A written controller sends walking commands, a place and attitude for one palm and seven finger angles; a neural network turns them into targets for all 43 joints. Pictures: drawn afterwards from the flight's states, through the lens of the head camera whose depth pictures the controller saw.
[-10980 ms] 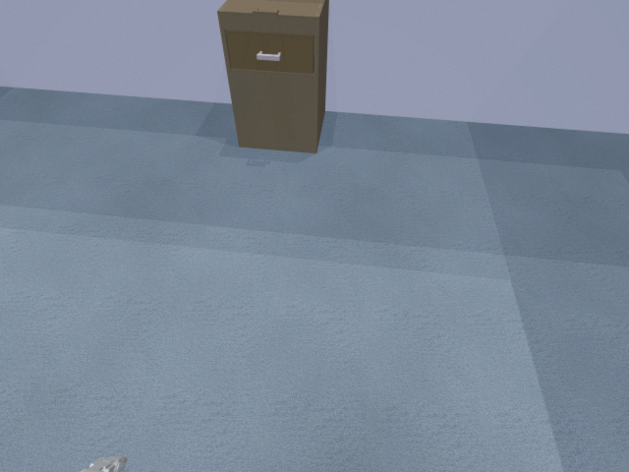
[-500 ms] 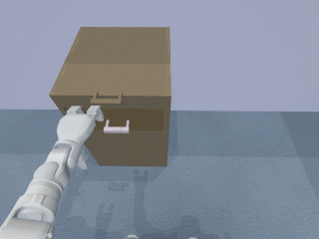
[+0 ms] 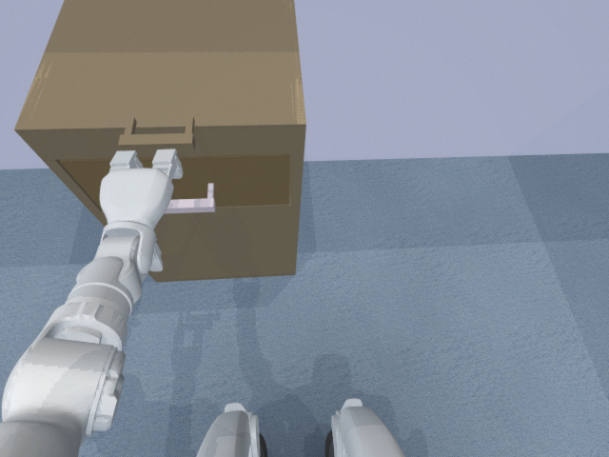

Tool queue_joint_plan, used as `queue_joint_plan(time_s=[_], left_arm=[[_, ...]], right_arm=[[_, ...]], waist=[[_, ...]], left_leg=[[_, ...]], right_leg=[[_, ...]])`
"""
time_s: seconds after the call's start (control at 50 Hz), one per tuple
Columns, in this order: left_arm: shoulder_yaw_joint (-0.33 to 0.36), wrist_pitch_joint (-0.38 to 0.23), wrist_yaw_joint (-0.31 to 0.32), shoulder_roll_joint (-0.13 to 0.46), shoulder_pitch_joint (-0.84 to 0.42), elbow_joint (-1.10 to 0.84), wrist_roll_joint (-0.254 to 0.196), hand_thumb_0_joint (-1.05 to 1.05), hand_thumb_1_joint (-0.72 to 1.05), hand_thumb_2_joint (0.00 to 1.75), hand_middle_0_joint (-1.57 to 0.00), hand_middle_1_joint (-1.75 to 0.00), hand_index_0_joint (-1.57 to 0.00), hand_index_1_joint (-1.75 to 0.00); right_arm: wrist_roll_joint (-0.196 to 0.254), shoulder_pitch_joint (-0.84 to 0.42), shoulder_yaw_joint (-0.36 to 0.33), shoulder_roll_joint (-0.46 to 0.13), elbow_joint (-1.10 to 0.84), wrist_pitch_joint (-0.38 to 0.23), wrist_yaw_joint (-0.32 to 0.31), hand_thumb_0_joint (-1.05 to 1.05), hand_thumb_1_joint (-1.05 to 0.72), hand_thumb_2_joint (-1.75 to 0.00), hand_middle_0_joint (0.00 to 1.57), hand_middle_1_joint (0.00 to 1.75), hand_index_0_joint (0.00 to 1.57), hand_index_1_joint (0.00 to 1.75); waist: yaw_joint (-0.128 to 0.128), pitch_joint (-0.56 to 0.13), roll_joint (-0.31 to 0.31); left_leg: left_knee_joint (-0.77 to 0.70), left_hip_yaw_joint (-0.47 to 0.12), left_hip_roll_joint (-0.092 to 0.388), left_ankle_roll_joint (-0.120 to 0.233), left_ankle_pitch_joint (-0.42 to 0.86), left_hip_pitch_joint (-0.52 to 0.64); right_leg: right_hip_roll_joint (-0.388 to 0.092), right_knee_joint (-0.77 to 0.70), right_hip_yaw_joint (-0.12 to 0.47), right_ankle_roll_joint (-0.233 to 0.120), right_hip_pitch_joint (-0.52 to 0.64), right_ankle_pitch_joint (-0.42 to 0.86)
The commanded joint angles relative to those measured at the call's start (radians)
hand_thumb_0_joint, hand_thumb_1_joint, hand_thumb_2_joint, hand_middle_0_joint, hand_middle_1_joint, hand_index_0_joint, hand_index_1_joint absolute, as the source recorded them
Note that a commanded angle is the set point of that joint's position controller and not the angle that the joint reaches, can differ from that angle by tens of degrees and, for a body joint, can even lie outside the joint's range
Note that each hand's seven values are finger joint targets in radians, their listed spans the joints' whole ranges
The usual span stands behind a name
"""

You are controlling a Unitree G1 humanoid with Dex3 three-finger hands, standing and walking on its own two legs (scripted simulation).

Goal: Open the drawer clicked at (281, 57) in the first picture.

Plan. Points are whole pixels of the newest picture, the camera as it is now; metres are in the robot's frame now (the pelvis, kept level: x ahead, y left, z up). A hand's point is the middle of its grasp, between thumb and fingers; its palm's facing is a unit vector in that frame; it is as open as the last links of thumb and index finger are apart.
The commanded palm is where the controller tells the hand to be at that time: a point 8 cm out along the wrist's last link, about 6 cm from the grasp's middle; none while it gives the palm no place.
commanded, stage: move the hooked fingers above the handle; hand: left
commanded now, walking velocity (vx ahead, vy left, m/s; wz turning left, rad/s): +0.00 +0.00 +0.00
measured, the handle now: (187, 197) +0.57 +0.19 -0.16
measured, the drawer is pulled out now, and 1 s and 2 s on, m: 0.00 0.00 0.00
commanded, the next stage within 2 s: none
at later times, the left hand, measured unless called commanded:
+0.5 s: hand (188, 204) +0.52 +0.17 -0.11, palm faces +0.07 -0.03 -1.00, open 13.7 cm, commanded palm +0.52 +0.18 -0.05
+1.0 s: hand (184, 205) +0.52 +0.18 -0.11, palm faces +0.01 -0.04 -1.00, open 13.8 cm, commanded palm +0.51 +0.20 -0.06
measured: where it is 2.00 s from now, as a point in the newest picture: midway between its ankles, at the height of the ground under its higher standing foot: outside the picture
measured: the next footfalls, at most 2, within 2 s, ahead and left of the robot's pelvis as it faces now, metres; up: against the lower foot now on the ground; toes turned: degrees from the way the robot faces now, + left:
none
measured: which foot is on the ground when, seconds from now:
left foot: down 0.00-1.00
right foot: down 0.00-1.00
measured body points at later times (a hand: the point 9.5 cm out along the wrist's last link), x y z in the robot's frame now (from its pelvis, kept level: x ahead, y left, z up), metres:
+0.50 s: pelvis -0.05 +0.00 -0.10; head +0.14 +0.02 +0.31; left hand +0.51 +0.17 -0.06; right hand -0.07 -0.28 -0.20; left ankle +0.02 +0.10 -0.65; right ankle +0.01 -0.12 -0.65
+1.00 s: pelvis -0.04 +0.00 -0.09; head +0.15 +0.01 +0.32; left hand +0.51 +0.18 -0.05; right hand -0.04 -0.27 -0.20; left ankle +0.02 +0.10 -0.65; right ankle +0.01 -0.12 -0.65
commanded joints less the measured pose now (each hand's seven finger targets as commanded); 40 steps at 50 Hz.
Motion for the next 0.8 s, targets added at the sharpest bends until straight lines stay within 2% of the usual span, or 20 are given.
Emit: queue_joint_plan(time_s=[0.0, 0.02, 0.14, 0.16, 0.2, 0.24, 0.26, 0.3, 0.32, 0.34, 0.42, 0.44, 0.5, 0.54, 0.58, 0.62, 0.66, 0.7, 0.74, 0.78], left_arm=[[0.003, 0.092, 0.025, 0.208, -0.53, -0.044, -0.009, 0.0, -0.5, 0.3, -0.3, -1.2, -0.3, -1.2], [0.014, 0.108, 0.028, 0.24, -0.557, -0.023, -0.006, 0.0, -0.5, 0.3, -0.3, -1.2, -0.3, -1.2], [-0.064, 0.176, -0.01, 0.2, -0.655, 0.103, -0.045, 0.0, -0.5, 0.3, -0.3, -1.2, -0.3, -1.2], [-0.063, 0.178, -0.019, 0.215, -0.67, 0.11, -0.045, 0.0, -0.5, 0.3, -0.3, -1.2, -0.3, -1.2], [-0.098, 0.146, -0.058, 0.187, -0.75, 0.051, -0.052, 0.0, -0.5, 0.3, -0.3, -1.2, -0.3, -1.2], [-0.089, 0.079, -0.093, 0.219, -0.789, -0.031, -0.039, 0.0, -0.5, 0.3, -0.3, -1.2, -0.3, -1.2], [-0.057, 0.049, -0.1, 0.264, -0.791, -0.047, -0.025, 0.0, -0.5, 0.3, -0.3, -1.2, -0.3, -1.2], [-0.036, 0.017, -0.096, 0.296, -0.803, -0.045, -0.002, 0.0, -0.5, 0.3, -0.3, -1.2, -0.3, -1.2], [0.001, 0.012, -0.079, 0.344, -0.797, -0.044, 0.012, 0.0, -0.5, 0.3, -0.3, -1.2, -0.3, -1.2], [0.023, 0.022, -0.06, 0.374, -0.789, -0.023, 0.021, 0.0, -0.5, 0.3, -0.3, -1.2, -0.3, -1.2], [0.14, 0.101, 0.004, 0.542, -0.829, -0.102, 0.032, 0.0, -0.5, 0.3, -0.3, -1.2, -0.3, -1.2], [0.142, 0.134, 0.001, 0.546, -0.802, -0.088, 0.032, 0.0, -0.5, 0.3, -0.3, -1.2, -0.3, -1.2], [0.112, 0.217, -0.02, 0.547, -0.847, -0.064, 0.016, 0.0, -0.5, 0.3, -0.3, -1.2, -0.3, -1.2], [0.118, 0.257, -0.046, 0.584, -0.846, -0.064, -0.003, 0.0, -0.5, 0.3, -0.3, -1.2, -0.3, -1.2], [0.114, 0.276, -0.092, 0.593, -0.821, -0.045, -0.03, 0.0, -0.5, 0.3, -0.3, -1.2, -0.3, -1.2], [0.11, 0.259, -0.141, 0.599, -0.819, -0.058, -0.056, 0.0, -0.5, 0.3, -0.3, -1.2, -0.3, -1.2], [0.104, 0.227, -0.177, 0.589, -0.774, -0.037, -0.067, 0.0, -0.5, 0.3, -0.3, -1.2, -0.3, -1.2], [0.092, 0.174, -0.199, 0.575, -0.753, -0.015, -0.059, 0.0, -0.5, 0.3, -0.3, -1.2, -0.3, -1.2], [0.112, 0.111, -0.203, 0.588, -0.705, -0.027, -0.053, 0.0, -0.5, 0.3, -0.3, -1.2, -0.3, -1.2], [0.12, 0.055, -0.192, 0.589, -0.684, -0.035, -0.033, 0.0, -0.5, 0.3, -0.3, -1.2, -0.3, -1.2]], right_arm=[[0.001, 0.138, -0.045, -0.182, -0.035, -0.018, -0.009, 0.0, -0.9, -0.9, 0.2, 0.3, 0.2, 0.3], [0.004, 0.144, -0.042, -0.192, -0.031, -0.021, -0.01, 0.0, -0.9, -0.9, 0.2, 0.3, 0.2, 0.3], [0.017, 0.131, -0.017, -0.199, -0.039, -0.052, -0.018, 0.0, -0.9, -0.9, 0.2, 0.3, 0.2, 0.3], [0.021, 0.126, -0.012, -0.2, -0.042, -0.06, -0.021, 0.0, -0.9, -0.9, 0.2, 0.3, 0.2, 0.3], [0.015, 0.119, -0.007, -0.193, -0.057, -0.083, -0.03, 0.0, -0.9, -0.9, 0.2, 0.3, 0.2, 0.3], [0.008, 0.117, -0.006, -0.195, -0.069, -0.111, -0.038, 0.0, -0.9, -0.9, 0.2, 0.3, 0.2, 0.3], [0.005, 0.124, -0.003, -0.196, -0.072, -0.121, -0.042, 0.0, -0.9, -0.9, 0.2, 0.3, 0.2, 0.3], [0.002, 0.132, 0.001, -0.192, -0.077, -0.133, -0.045, 0.0, -0.9, -0.9, 0.2, 0.3, 0.2, 0.3], [0.001, 0.138, 0.006, -0.199, -0.076, -0.135, -0.047, 0.0, -0.9, -0.9, 0.2, 0.3, 0.2, 0.3], [-0.001, 0.139, 0.011, -0.2, -0.081, -0.133, -0.047, 0.0, -0.9, -0.9, 0.2, 0.3, 0.2, 0.3], [0.001, 0.161, 0.021, -0.214, -0.099, -0.109, -0.032, 0.0, -0.9, -0.9, 0.2, 0.3, 0.2, 0.3], [0.005, 0.162, 0.019, -0.217, -0.099, -0.102, -0.026, 0.0, -0.9, -0.9, 0.2, 0.3, 0.2, 0.3], [0.022, 0.176, 0.025, -0.219, -0.082, -0.086, -0.025, 0.0, -0.9, -0.9, 0.2, 0.3, 0.2, 0.3], [0.033, 0.186, 0.033, -0.223, -0.074, -0.078, -0.029, 0.0, -0.9, -0.9, 0.2, 0.3, 0.2, 0.3], [0.041, 0.185, 0.044, -0.215, -0.075, -0.073, -0.037, 0.0, -0.9, -0.9, 0.2, 0.3, 0.2, 0.3], [0.047, 0.185, 0.053, -0.208, -0.082, -0.073, -0.049, 0.0, -0.9, -0.9, 0.2, 0.3, 0.2, 0.3], [0.049, 0.179, 0.059, -0.197, -0.086, -0.074, -0.056, 0.0, -0.9, -0.9, 0.2, 0.3, 0.2, 0.3], [0.049, 0.168, 0.066, -0.186, -0.09, -0.079, -0.066, 0.0, -0.9, -0.9, 0.2, 0.3, 0.2, 0.3], [0.042, 0.164, 0.064, -0.187, -0.103, -0.084, -0.068, 0.0, -0.9, -0.9, 0.2, 0.3, 0.2, 0.3], [0.036, 0.164, 0.06, -0.185, -0.107, -0.086, -0.068, 0.0, -0.9, -0.9, 0.2, 0.3, 0.2, 0.3]], waist=[[-0.091, -0.371, 0.017], [-0.103, -0.374, -0.002], [-0.159, -0.319, 0.013], [-0.167, -0.305, 0.011], [-0.188, -0.319, 0.051], [-0.178, -0.4, 0.133], [-0.165, -0.441, 0.148], [-0.166, -0.447, 0.177], [-0.162, -0.451, 0.169], [-0.15, -0.452, 0.189], [-0.104, -0.646, 0.249], [-0.088, -0.665, 0.257], [-0.122, -0.651, 0.172], [-0.115, -0.663, 0.159], [-0.118, -0.627, 0.096], [-0.119, -0.624, 0.082], [-0.117, -0.552, 0.059], [-0.128, -0.472, 0.021], [-0.108, -0.456, 0.037], [-0.106, -0.433, 0.03]], left_leg=[[-0.06, -0.059, -0.033, 0.016, 0.296, 0.299], [-0.053, -0.065, -0.033, 0.016, 0.263, 0.281], [-0.024, -0.069, -0.042, 0.024, 0.034, 0.153], [-0.02, -0.07, -0.041, 0.025, -0.012, 0.124], [0.005, -0.086, -0.036, 0.025, -0.069, 0.102], [0.05, -0.099, -0.03, 0.023, -0.086, 0.112], [0.075, -0.104, -0.029, 0.022, -0.08, 0.096], [0.113, -0.117, -0.023, 0.021, -0.076, 0.059], [0.133, -0.123, -0.019, 0.02, -0.066, 0.035], [0.15, -0.121, -0.019, 0.017, -0.058, 0.007], [0.189, -0.113, -0.011, 0.01, 0.108, 0.053], [0.187, -0.115, -0.011, 0.005, 0.139, 0.071], [0.169, -0.118, -0.013, 0.017, 0.113, 0.04], [0.157, -0.099, -0.02, 0.026, 0.086, 0.021], [0.145, -0.086, -0.023, 0.036, 0.057, -0.025], [0.136, -0.077, -0.025, 0.042, 0.046, -0.051], [0.136, -0.066, -0.027, 0.047, 0.009, -0.1], [0.142, -0.061, -0.025, 0.051, -0.026, -0.153], [0.165, -0.053, -0.028, 0.051, -0.023, -0.185], [0.183, -0.057, -0.025, 0.048, -0.011, -0.202]], right_leg=[[0.045, -0.106, -0.008, -0.03, 0.05, 0.218], [0.045, -0.098, -0.011, -0.027, 0.03, 0.192], [0.035, -0.074, -0.012, -0.024, -0.078, 0.032], [0.032, -0.067, -0.012, -0.023, -0.098, 0.0], [0.03, -0.03, -0.012, -0.027, -0.153, -0.033], [0.029, 0.029, -0.011, -0.034, -0.212, -0.048], [0.031, 0.062, -0.012, -0.037, -0.227, -0.053], [0.034, 0.112, -0.017, -0.041, -0.291, -0.06], [0.035, 0.133, -0.02, -0.04, -0.313, -0.057], [0.035, 0.152, -0.021, -0.041, -0.325, -0.061], [0.039, 0.193, -0.021, -0.036, -0.227, 0.025], [0.043, 0.19, -0.025, -0.037, -0.211, 0.041], [0.045, 0.162, -0.03, -0.027, -0.174, 0.034], [0.044, 0.133, -0.019, -0.02, -0.114, 0.028], [0.045, 0.104, -0.011, -0.012, -0.049, 0.019], [0.042, 0.086, 0.001, -0.009, -0.006, 0.024], [0.042, 0.069, 0.012, -0.007, -0.001, -0.003], [0.039, 0.062, 0.022, -0.005, -0.027, -0.031], [0.037, 0.078, 0.03, -0.009, -0.047, -0.034], [0.038, 0.1, 0.026, -0.012, -0.085, -0.028]])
